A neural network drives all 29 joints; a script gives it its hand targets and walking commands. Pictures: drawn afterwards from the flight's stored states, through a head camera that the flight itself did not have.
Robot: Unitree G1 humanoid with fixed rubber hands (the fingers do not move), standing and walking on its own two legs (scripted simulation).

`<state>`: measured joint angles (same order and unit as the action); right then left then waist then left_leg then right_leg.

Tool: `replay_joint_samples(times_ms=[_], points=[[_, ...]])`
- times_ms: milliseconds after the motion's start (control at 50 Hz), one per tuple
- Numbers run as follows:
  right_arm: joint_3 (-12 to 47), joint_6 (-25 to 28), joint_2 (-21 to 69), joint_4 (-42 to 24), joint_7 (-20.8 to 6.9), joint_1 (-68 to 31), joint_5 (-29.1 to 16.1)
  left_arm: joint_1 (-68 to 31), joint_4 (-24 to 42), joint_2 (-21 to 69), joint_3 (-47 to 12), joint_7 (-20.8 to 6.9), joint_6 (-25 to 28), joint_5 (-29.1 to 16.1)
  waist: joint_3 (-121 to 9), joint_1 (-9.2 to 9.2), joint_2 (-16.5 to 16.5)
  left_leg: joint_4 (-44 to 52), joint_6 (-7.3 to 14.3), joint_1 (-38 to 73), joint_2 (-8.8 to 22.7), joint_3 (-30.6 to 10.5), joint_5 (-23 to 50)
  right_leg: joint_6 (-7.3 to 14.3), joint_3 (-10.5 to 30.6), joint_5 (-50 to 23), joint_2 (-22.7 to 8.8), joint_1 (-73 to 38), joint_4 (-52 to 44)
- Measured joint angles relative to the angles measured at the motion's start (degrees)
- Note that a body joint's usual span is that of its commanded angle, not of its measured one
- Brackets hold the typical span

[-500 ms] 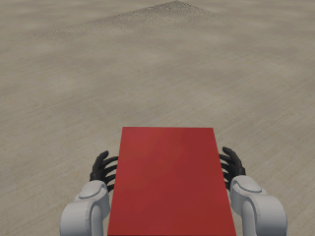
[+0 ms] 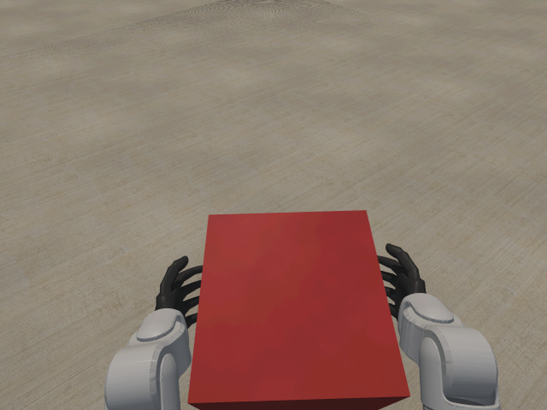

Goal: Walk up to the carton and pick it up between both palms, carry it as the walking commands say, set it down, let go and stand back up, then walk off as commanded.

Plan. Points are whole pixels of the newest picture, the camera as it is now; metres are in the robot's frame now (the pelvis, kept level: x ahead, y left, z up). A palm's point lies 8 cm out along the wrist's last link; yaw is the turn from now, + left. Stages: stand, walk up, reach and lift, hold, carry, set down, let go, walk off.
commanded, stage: carry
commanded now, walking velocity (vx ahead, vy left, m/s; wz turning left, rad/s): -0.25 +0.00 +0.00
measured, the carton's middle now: (289, 322) +0.25 -0.01 +0.03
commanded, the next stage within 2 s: none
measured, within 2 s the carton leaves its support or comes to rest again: neither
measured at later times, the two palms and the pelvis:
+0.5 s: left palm out of the picture +0.04 +0.11 +0.09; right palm out of the picture +0.01 -0.19 +0.08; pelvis -0.21 -0.01 +0.01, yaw -2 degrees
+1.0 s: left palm out of the picture -0.18 +0.14 +0.09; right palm out of the picture -0.18 -0.16 +0.07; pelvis -0.42 -0.01 +0.00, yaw -1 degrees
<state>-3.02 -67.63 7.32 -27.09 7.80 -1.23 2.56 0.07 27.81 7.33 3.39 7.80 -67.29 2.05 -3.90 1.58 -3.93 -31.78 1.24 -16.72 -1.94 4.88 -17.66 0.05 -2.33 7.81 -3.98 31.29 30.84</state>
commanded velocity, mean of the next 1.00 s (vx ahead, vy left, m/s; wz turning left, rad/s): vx -0.25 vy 0.00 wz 0.00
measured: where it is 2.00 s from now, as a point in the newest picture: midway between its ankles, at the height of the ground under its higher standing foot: outside the picture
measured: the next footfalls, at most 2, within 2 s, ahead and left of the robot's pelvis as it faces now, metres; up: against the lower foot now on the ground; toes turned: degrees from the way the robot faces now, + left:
right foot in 0.30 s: -0.12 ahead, -0.12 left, +0.00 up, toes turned -5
left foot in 0.64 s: -0.26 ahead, +0.12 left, +0.00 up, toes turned +3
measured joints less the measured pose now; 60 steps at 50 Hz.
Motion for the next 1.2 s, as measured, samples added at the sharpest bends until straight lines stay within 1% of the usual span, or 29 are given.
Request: replay_joint_samples(times_ms=[40,60,100,160,220,280,300,340,360,400,460,500,540,600,660,680,700,740,800,840,880,920,960,980,1000,1060,1120,1160,1200], points=[[0.5,-0.6,0.0,0.8,0.0,1.2,-0.1,1.9,0.0,0.2,0.0,0.1,-0.6,0.0,0.0,-0.66,1.8,-1.1,0.7,-1.6,1.7,-1.0,1.0,-0.8,-0.5,11.3,1.6,2.9,11.2],[0.8,-0.5,0.1,0.8,-0.1,1.9,-0.1,2.4,0.3,0.2,0.0,0.2,-0.9,-0.1,0.3,-1.23,2.4,-1.1,0.8,-2.0,2.4,-1.4,1.5,-0.8,-0.2,13.7,2.5,4.1,18.1],[1.1,0.0,0.2,-0.1,-0.1,3.1,-0.1,2.7,1.2,0.2,0.0,0.4,-1.1,-0.5,0.9,-2.54,2.8,-0.9,0.8,-3.0,3.1,-1.8,3.0,-0.6,0.8,14.6,3.6,5.3,29.4],[0.8,1.1,0.3,-1.6,-0.4,3.7,0.0,1.7,1.8,0.1,-0.5,0.8,-0.8,-1.0,1.2,-4.13,3.1,-1.1,0.7,-5.5,3.6,-2.1,5.3,-1.0,2.0,15.9,4.3,3.3,35.4],[0.3,1.7,0.2,-2.4,-0.6,3.3,0.1,0.2,2.1,0.0,-0.7,1.1,-0.8,-1.2,0.6,-4.68,3.6,-1.1,0.6,-8.6,3.6,-1.9,7.6,-1.7,1.7,18.6,4.0,-2.1,29.4],[0.2,1.5,0.1,-2.4,-0.6,2.2,0.5,-1.0,1.6,0.0,-0.2,1.1,-0.7,-1.5,-0.5,-4.33,4.6,-1.1,0.4,-12.1,3.9,-1.1,10.1,-1.7,0.0,19.8,3.3,-9.4,15.1],[0.2,1.4,0.1,-2.3,-0.6,1.8,0.6,-1.4,1.3,-0.1,0.0,1.1,-0.7,-1.6,-0.8,-4.21,4.9,-1.2,0.2,-13.3,4.0,-0.8,10.9,-1.6,-0.7,17.9,3.2,-12.3,8.4],[-0.9,1.1,0.0,-1.6,-0.6,1.4,0.7,-1.9,-1.0,0.0,-0.6,1.1,0.3,-1.6,0.1,-3.36,8.7,-1.3,-0.8,-14.4,5.8,-1.9,11.3,0.7,-2.1,11.3,5.2,-13.3,3.1],[-1.1,0.9,0.0,-1.4,-0.6,2.2,0.7,-1.7,-2.0,0.0,-1.0,1.1,0.3,-1.5,0.1,-3.03,8.8,-2.8,-1.7,-15.0,5.6,-1.9,6.2,1.2,-1.9,10.1,5.1,-12.8,2.9],[-1.3,0.3,0.2,-1.4,-0.4,3.5,0.7,-0.6,-2.8,0.0,-1.6,0.9,0.2,-1.5,0.4,-2.00,7.5,-13.1,-2.8,-17.1,3.9,-1.8,-3.1,1.6,-1.2,8.5,3.7,-11.9,2.1],[-0.8,-0.2,0.2,-2.7,-0.2,3.5,0.5,0.9,-1.2,0.1,-1.8,0.5,0.8,-1.1,1.8,-0.28,5.9,-26.7,-2.7,-18.0,2.3,-2.1,-5.0,1.6,-0.1,5.4,2.2,-10.6,0.5],[-0.6,0.0,0.1,-3.6,-0.1,2.8,0.1,1.1,0.3,0.2,-1.8,0.3,1.2,-0.9,2.4,0.68,5.1,-28.1,-2.9,-16.0,2.1,-1.9,-5.9,1.5,0.2,3.7,1.6,-9.0,0.4],[-0.6,0.1,0.0,-4.0,0.1,1.9,-0.2,0.9,1.4,0.1,-1.6,0.2,1.5,-0.7,2.4,1.27,4.6,-24.9,-2.8,-12.5,2.2,-1.7,-7.4,1.4,0.1,2.2,1.4,-7.3,0.4],[-0.7,-0.1,-0.1,-4.0,0.2,0.5,-0.5,0.1,2.1,0.1,-1.4,0.0,1.3,-0.2,1.9,1.07,3.5,-13.1,-2.4,-5.2,2.1,-1.4,-8.6,1.3,0.0,-0.5,1.3,-4.7,-0.1],[-0.5,0.3,0.0,-3.0,0.2,-0.3,-0.5,-0.8,1.9,0.0,-0.7,0.0,0.8,-0.1,1.5,0.57,1.2,0.2,-1.1,0.3,1.1,-0.6,-0.5,0.6,-0.1,-2.6,0.4,-1.8,0.7],[-0.2,0.3,0.0,-2.1,0.2,-0.2,-0.3,-0.6,1.5,0.0,-0.3,0.0,0.6,-0.2,1.6,0.09,0.0,0.2,-0.6,-0.3,0.5,-0.4,1.0,0.3,0.3,-1.0,-0.1,-1.1,1.5],[0.1,0.1,0.0,-1.5,0.2,0.1,-0.1,0.2,1.2,0.0,-0.2,0.0,0.5,-0.3,1.4,-0.22,0.1,-0.6,-0.2,-1.3,0.8,-0.7,1.3,-0.1,0.0,5.4,0.3,0.1,4.5],[0.4,-0.1,0.0,-0.5,0.1,1.0,-0.3,1.4,1.2,0.1,-0.1,0.1,-0.2,-0.2,1.5,-1.06,1.6,-1.4,0.0,-2.7,2.4,-1.7,1.8,-0.4,0.1,14.5,2.2,2.6,16.3],[0.7,0.6,0.1,-0.9,-0.1,2.4,-0.3,1.5,1.7,0.1,-0.2,0.6,-0.8,-0.7,2.1,-3.01,2.5,-1.0,0.0,-4.3,3.5,-2.3,4.0,-0.7,0.9,16.5,3.7,4.0,30.6],[0.6,1.3,0.2,-1.6,-0.2,2.6,-0.2,0.9,1.9,0.1,-0.3,0.7,-0.5,-1.0,2.2,-3.95,3.0,-1.1,-0.1,-5.9,3.8,-2.5,5.5,-1.1,1.3,17.5,3.8,2.3,33.0],[0.5,1.7,0.2,-2.2,-0.3,2.5,0.0,0.2,2.0,0.0,-0.3,0.8,-0.2,-1.3,1.9,-4.44,3.4,-1.2,-0.2,-7.9,3.9,-2.5,7.0,-1.5,1.0,19.0,3.5,-1.1,29.3],[0.5,1.7,0.1,-2.6,-0.4,2.2,0.3,-0.4,2.1,0.0,-0.2,0.9,-0.2,-1.5,1.3,-4.51,4.0,-1.2,-0.5,-10.0,3.9,-2.3,8.6,-1.6,0.1,19.7,3.0,-5.8,20.8],[0.5,1.6,0.1,-2.7,-0.4,1.8,0.5,-1.1,2.0,0.0,0.1,0.9,-0.2,-1.7,0.6,-4.50,4.5,-1.6,-0.9,-12.4,4.1,-1.8,10.1,-1.2,-0.9,16.8,2.7,-11.7,8.2],[0.0,1.6,0.0,-2.3,-0.4,1.4,0.6,-1.4,1.0,0.0,0.0,0.9,0.2,-1.8,0.9,-4.39,6.1,-1.8,-1.3,-13.2,5.0,-2.3,10.8,-0.5,-1.6,12.9,3.6,-12.6,4.5],[-0.6,1.4,0.0,-1.8,-0.4,1.4,0.5,-1.6,-0.4,0.0,-0.4,0.9,0.6,-1.7,1.2,-3.86,7.8,-2.2,-1.8,-13.7,5.9,-3.0,9.7,0.3,-2.3,10.7,4.7,-12.6,3.4],[-1.1,0.3,0.1,-1.3,-0.2,2.9,0.6,-0.5,-2.4,0.0,-1.3,0.8,0.5,-1.5,1.4,-2.27,6.5,-16.2,-3.4,-17.3,3.8,-2.9,-4.0,1.8,-1.8,7.7,3.3,-11.1,2.2],[-0.8,0.1,0.1,-2.2,-0.1,2.9,0.2,0.9,-1.0,0.1,-1.6,0.6,1.1,-1.2,2.5,-0.38,5.4,-29.6,-3.3,-18.2,2.2,-3.0,-5.3,1.9,-1.2,4.4,2.1,-10.0,0.2],[-0.6,0.4,0.1,-2.8,0.0,2.4,-0.2,1.1,0.5,0.2,-1.5,0.4,1.4,-0.9,2.8,0.54,5.0,-31.0,-3.3,-16.0,2.1,-2.9,-6.0,1.9,-1.0,2.5,1.9,-8.7,-0.4],[-0.5,0.5,0.0,-3.4,0.1,1.7,-0.4,0.9,1.5,0.1,-1.4,0.3,1.5,-0.6,2.5,1.00,4.6,-26.6,-3.2,-12.1,2.2,-2.5,-7.3,1.8,-1.0,0.8,1.8,-7.1,-0.9]])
